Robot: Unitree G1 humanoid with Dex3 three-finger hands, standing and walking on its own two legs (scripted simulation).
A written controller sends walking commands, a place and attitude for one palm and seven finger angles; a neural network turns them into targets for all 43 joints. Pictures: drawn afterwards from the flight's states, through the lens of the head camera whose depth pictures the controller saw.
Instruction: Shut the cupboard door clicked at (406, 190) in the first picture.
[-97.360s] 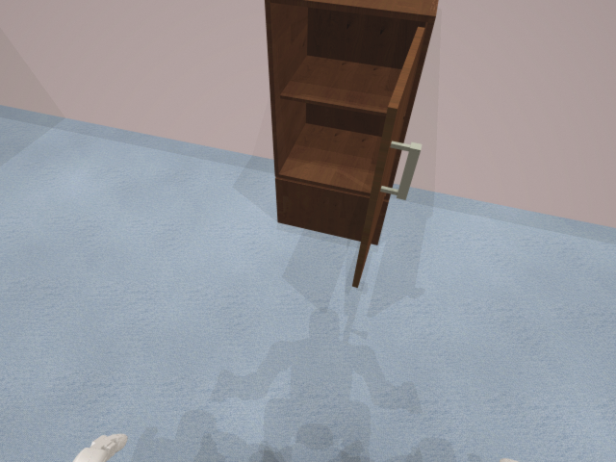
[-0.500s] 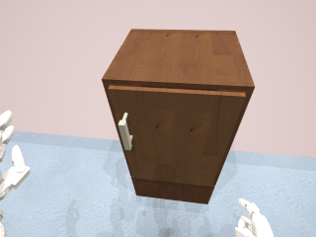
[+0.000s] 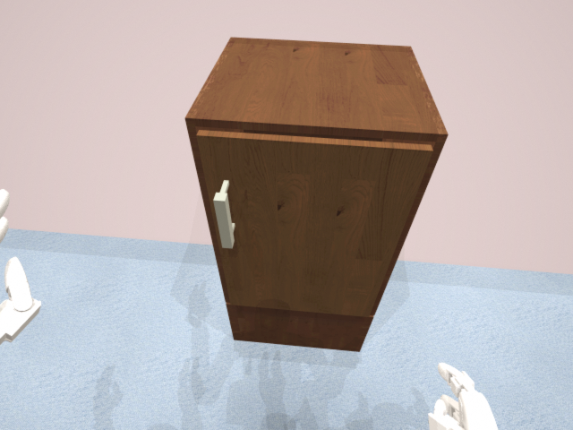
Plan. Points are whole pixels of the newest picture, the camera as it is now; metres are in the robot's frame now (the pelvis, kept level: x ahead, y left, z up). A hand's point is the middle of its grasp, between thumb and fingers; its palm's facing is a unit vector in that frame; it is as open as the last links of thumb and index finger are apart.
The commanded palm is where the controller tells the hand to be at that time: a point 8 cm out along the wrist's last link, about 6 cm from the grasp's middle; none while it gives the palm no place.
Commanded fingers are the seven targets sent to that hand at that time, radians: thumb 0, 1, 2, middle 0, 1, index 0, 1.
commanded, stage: step back with the hand held close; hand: left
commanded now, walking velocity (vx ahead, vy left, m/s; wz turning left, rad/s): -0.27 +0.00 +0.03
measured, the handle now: (226, 214) +0.52 +0.16 -0.04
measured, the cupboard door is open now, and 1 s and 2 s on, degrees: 0 0 0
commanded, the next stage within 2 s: stop stepping back and stand still in 0.76 s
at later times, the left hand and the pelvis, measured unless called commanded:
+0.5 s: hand out of the picture +0.15 +0.29 +0.19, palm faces +0.52 -0.72 -0.46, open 7.5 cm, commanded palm +0.09 +0.31 +0.19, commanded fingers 0.00 0.90 0.90 -0.20 -0.30 -0.20 -0.30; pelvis -0.04 +0.01 +0.00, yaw +3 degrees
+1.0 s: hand out of the picture -0.03 +0.22 +0.22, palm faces +0.42 -0.68 -0.60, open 7.4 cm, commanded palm -0.04 +0.23 +0.19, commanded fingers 0.00 0.90 0.90 -0.20 -0.30 -0.20 -0.30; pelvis -0.19 -0.06 +0.01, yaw -2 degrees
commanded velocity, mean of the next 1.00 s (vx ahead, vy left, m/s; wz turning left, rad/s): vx -0.25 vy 0.03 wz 0.00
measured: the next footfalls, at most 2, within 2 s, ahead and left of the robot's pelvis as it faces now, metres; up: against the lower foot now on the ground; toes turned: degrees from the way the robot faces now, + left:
right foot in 0.82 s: -0.20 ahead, -0.12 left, +0.00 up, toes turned +5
left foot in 1.24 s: -0.26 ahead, +0.12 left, +0.00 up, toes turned +7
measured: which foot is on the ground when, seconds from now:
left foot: down 0.00-0.88, up 0.90-1.00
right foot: down 0.00-0.36, up 0.38-0.80, down 0.82-1.00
